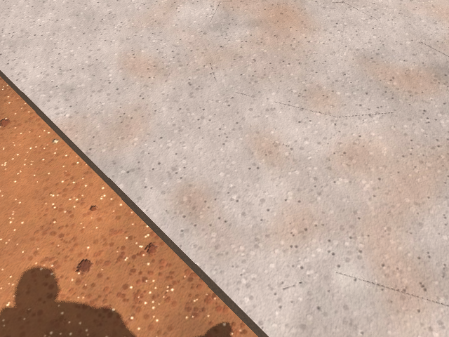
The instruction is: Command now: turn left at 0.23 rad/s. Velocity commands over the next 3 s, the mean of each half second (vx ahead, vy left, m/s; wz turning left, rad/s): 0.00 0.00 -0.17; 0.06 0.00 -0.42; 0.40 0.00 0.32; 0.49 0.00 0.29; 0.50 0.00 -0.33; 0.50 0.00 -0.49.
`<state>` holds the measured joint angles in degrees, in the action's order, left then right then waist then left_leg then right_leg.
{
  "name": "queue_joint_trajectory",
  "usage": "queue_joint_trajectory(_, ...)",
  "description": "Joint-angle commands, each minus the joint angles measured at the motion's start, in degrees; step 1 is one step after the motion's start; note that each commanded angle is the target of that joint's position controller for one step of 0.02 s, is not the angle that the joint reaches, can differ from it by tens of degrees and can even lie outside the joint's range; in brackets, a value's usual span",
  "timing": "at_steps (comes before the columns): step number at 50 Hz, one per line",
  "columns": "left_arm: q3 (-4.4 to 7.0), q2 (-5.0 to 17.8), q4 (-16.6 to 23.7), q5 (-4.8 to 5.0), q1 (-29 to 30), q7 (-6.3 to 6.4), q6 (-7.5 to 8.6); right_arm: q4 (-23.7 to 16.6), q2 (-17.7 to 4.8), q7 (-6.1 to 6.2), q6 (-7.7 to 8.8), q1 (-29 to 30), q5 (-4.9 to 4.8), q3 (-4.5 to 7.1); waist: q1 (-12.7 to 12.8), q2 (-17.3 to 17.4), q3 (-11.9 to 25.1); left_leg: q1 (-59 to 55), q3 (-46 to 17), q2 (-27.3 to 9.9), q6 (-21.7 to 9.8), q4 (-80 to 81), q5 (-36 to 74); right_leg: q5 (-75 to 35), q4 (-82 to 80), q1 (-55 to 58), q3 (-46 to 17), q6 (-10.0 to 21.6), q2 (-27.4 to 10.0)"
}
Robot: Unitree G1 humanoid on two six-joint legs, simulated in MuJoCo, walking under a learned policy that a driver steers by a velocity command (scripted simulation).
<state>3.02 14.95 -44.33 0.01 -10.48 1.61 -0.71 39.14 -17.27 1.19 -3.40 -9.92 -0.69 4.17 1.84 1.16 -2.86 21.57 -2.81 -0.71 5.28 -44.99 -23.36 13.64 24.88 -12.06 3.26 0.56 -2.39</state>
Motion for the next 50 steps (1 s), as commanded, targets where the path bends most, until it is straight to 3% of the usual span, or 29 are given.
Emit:
queue_joint_trajectory(1,2.76,11.6,2.2,1.08,1.4,-0.43,0.37,-3.5,-4.3,-0.37,0.82,-0.3,0.10,0.81,-0.8,-11.2,5.8,-5.1,4.1,1.4,-1.8,14.4,6.0,-25.9,-2.8,6.2,-10.0,11.8,-12.2)
queue_joint_trajectory(2,2.42,10.8,1.7,1.57,1.4,-0.49,0.37,-2.4,-4.1,-0.54,0.90,-2.4,0.27,0.81,-2.1,-10.4,5.6,-10.0,4.9,1.9,-3.5,23.2,13.3,-24.8,-1.2,4.4,-9.3,10.1,-11.3)
queue_joint_trajectory(3,1.86,9.4,0.3,1.51,-1.5,-0.66,0.81,-2.4,-5.7,-0.42,0.88,-2.7,0.49,1.05,-2.0,-8.1,6.1,-16.3,1.9,0.3,-5.3,27.7,20.4,-20.1,0.3,0.9,-8.2,6.5,-9.9)
queue_joint_trajectory(4,0.71,6.3,0.6,-0.75,-2.7,-1.14,1.51,-2.8,-9.2,0.15,0.74,-4.1,0.81,1.52,-0.7,1.2,10.0,-25.0,-8.5,-8.7,-7.8,25.8,36.6,-7.7,7.5,-4.9,-4.2,1.6,-5.9)
queue_joint_trajectory(5,-0.45,2.6,0.9,-1.55,-4.1,-1.50,2.12,-3.0,-8.5,0.18,0.79,0.3,1.97,0.75,2.2,11.1,9.8,-20.6,-13.1,-15.7,-14.9,23.6,40.3,8.8,5.8,-7.4,-1.8,-2.2,-1.9)
queue_joint_trajectory(6,-0.22,5.1,0.4,-1.50,-1.1,-1.32,1.86,-3.3,-3.2,-0.41,1.59,2.9,2.32,-0.49,0.1,6.9,9.0,-16.1,-10.8,-13.6,-16.4,24.6,30.7,8.2,4.5,-3.1,-3.5,-3.8,-2.7)
queue_joint_trajectory(7,0.00,6.2,0.3,-0.89,0.2,-1.42,1.72,-2.4,-2.5,-0.78,2.25,3.8,2.65,-0.77,0.5,6.5,7.5,-15.3,-7.7,-10.0,-13.6,24.6,23.5,1.5,1.8,-2.0,-3.4,-3.7,-2.5)
queue_joint_trajectory(9,0.47,8.8,-0.3,-0.52,1.4,-0.87,0.95,-1.7,-5.1,-0.76,3.11,3.6,2.43,0.00,-1.2,7.3,4.2,-14.0,-4.9,-6.6,-9.8,25.0,16.9,-4.8,1.5,-3.1,-3.8,-3.5,-2.1)
queue_joint_trajectory(11,0.89,10.0,-0.1,0.27,1.8,-0.68,0.62,-0.7,-7.2,-0.06,3.08,1.7,2.02,0.70,-1.6,6.0,2.0,-14.1,-4.8,-7.5,-9.9,24.8,19.5,-4.7,4.1,-5.5,-3.6,-3.0,-1.1)
queue_joint_trajectory(13,1.13,9.6,0.0,0.58,1.3,-0.50,0.39,-0.2,-8.6,0.79,2.64,0.0,1.43,1.51,-2.3,6.5,2.4,-15.8,-6.2,-11.0,-12.8,24.5,24.1,-1.0,8.8,-9.1,-2.8,-3.1,0.0)
queue_joint_trajectory(15,1.52,8.8,0.4,0.91,1.0,-0.61,-0.25,-0.6,-8.4,1.43,2.36,0.0,1.72,1.76,-3.5,9.1,3.1,-16.4,-10.0,-16.9,-18.0,25.8,29.4,15.6,22.1,-14.1,-2.9,-3.4,0.2)
queue_joint_trajectory(17,2.46,8.7,0.4,1.55,0.0,-0.67,-1.32,-0.9,-7.5,1.59,2.89,1.2,1.78,1.62,-2.9,6.4,2.9,-15.8,-10.6,-21.2,-21.7,26.5,36.3,23.1,37.1,-18.9,-6.0,-4.0,-1.2)
queue_joint_trajectory(19,2.47,7.6,0.3,1.41,-0.9,-0.45,-2.18,-1.1,-6.9,1.36,3.42,5.3,1.15,1.71,-1.1,4.4,2.2,-14.8,-5.5,-19.0,-19.9,26.6,35.0,18.7,34.9,-18.7,-5.9,-4.5,-2.4)
queue_joint_trajectory(21,2.00,6.5,0.9,1.04,-0.5,-0.95,-2.36,-1.0,-7.1,1.11,3.23,7.5,1.00,1.94,-0.9,4.7,3.5,-13.8,-0.8,-16.8,-18.5,25.4,35.6,14.4,28.4,-14.1,-3.6,-4.9,-2.5)
queue_joint_trajectory(24,2.07,7.4,2.8,1.40,0.0,-2.49,-2.15,0.1,-8.7,1.14,2.54,6.1,0.45,2.49,-1.7,6.6,6.5,-16.3,1.5,-17.1,-17.2,22.1,37.4,9.2,18.4,-8.9,-0.4,-3.7,-0.9)
queue_joint_trajectory(26,2.56,7.8,2.3,1.37,-3.7,-3.19,-2.17,0.8,-9.0,1.21,2.17,6.5,-0.78,2.59,0.6,6.1,7.4,-14.1,4.1,-16.3,-13.9,17.0,32.5,-0.2,7.2,-1.9,2.4,-1.3,1.4)
queue_joint_trajectory(27,3.38,9.7,2.0,0.92,-5.3,-2.76,-2.08,2.4,-7.3,0.97,2.23,3.1,-0.77,2.26,0.5,1.8,7.4,-10.1,7.3,-13.5,-9.9,10.7,23.4,-7.6,1.1,3.6,-0.2,0.9,2.3)
queue_joint_trajectory(28,5.24,16.9,3.2,0.85,-6.3,-1.57,-1.86,1.8,-4.4,0.59,2.33,1.6,1.61,1.39,-0.9,-14.1,6.7,3.5,12.8,-6.9,-3.7,-5.5,2.1,-28.7,-3.7,11.8,-18.3,6.1,-9.7)
queue_joint_trajectory(29,5.28,20.3,4.9,-1.35,-6.4,-1.95,-0.59,-1.8,-3.6,1.02,2.51,8.0,2.22,0.87,1.1,-19.2,8.3,13.7,5.5,1.9,-1.2,-19.0,-18.7,-37.8,-5.4,10.3,-36.2,19.3,-21.3)
queue_joint_trajectory(30,4.62,17.7,5.4,-1.99,-6.2,-2.57,0.87,-1.6,-6.3,1.34,2.42,9.4,1.18,1.66,2.7,-9.8,10.1,15.0,-0.5,0.4,-1.8,-25.2,-17.3,-30.9,-6.7,10.4,-33.7,20.8,-20.0)
queue_joint_trajectory(31,4.14,16.1,5.4,-1.33,-3.9,-2.46,1.83,-1.2,-6.8,1.49,2.39,9.1,0.28,1.97,0.9,-8.1,7.5,15.8,-1.5,-0.7,-2.9,-25.3,-12.0,-24.9,-6.7,8.8,-28.4,17.5,-16.6)
queue_joint_trajectory(32,3.94,14.7,5.6,-0.09,-1.1,-1.98,1.98,0.3,-7.2,1.98,2.33,7.6,0.47,2.36,-0.5,-5.4,5.9,16.1,-1.8,-1.8,-3.0,-23.1,-6.6,-19.0,-6.4,8.2,-25.0,14.0,-13.4)
queue_joint_trajectory(33,3.27,12.9,5.9,0.89,0.8,-1.45,1.81,0.8,-7.9,2.36,2.20,7.1,0.85,2.70,-1.2,-6.0,5.0,15.8,-2.3,-2.3,-2.7,-21.2,-3.0,-18.4,-6.5,7.5,-23.4,12.2,-11.9)
queue_joint_trajectory(35,2.70,11.8,6.5,0.66,0.6,-0.66,1.45,1.6,-7.1,2.07,2.42,5.2,0.72,2.75,-1.9,-7.5,6.4,12.6,-2.0,-0.8,-1.8,-21.9,1.9,-20.8,-6.9,6.6,-21.5,11.6,-9.7)
queue_joint_trajectory(38,2.74,11.9,7.0,0.62,-0.6,-0.16,1.25,1.7,-6.0,1.99,2.71,5.1,0.42,2.59,-1.4,-6.9,6.8,13.1,-2.4,0.2,-0.7,-17.9,4.3,-20.4,-7.0,8.7,-21.6,12.0,-8.8)
queue_joint_trajectory(41,2.39,11.2,7.2,0.30,-0.3,0.21,0.83,2.1,-5.7,1.93,2.76,5.1,0.36,2.40,-0.9,-7.9,6.4,12.5,-2.3,-0.4,0.6,-11.7,5.5,-16.3,-7.3,9.3,-21.9,12.1,-8.7)
queue_joint_trajectory(42,2.28,10.9,6.9,0.32,-0.9,0.28,0.76,2.2,-5.7,1.72,2.92,4.8,0.38,2.31,-0.6,-8.1,6.9,11.6,-2.0,-0.9,0.7,-9.0,6.5,-8.4,-8.6,9.0,-22.2,12.1,-8.2)
queue_joint_trajectory(45,2.15,11.4,5.8,0.21,-1.7,0.18,1.03,1.7,-5.9,0.71,4.19,6.8,0.09,1.92,1.2,-10.8,3.6,10.6,-0.8,-1.5,0.3,-1.4,7.7,11.8,-13.2,6.5,-25.9,12.5,-8.2)
queue_joint_trajectory(50,2.04,12.4,4.1,0.04,-2.8,-0.52,2.11,2.2,-5.6,-1.10,7.22,7.2,-0.44,1.06,3.0,-9.3,1.7,7.9,1.3,-2.3,-2.4,7.7,7.0,14.0,-14.2,7.4,-26.4,12.8,-10.0)
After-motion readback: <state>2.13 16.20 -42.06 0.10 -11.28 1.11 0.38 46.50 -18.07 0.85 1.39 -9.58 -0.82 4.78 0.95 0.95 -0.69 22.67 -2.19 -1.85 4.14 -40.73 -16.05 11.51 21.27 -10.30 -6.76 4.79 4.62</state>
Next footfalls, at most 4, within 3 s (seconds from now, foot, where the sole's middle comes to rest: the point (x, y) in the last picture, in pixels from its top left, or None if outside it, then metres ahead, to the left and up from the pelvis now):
0.06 left None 0.03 0.14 -0.78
0.54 right None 0.02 -0.11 -0.78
1.18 left None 0.16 0.07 -0.78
1.64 right None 0.46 -0.19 -0.78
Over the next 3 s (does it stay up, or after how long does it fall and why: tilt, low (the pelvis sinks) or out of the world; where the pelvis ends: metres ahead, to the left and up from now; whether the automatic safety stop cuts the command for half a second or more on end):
stays up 1.01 -0.15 0.00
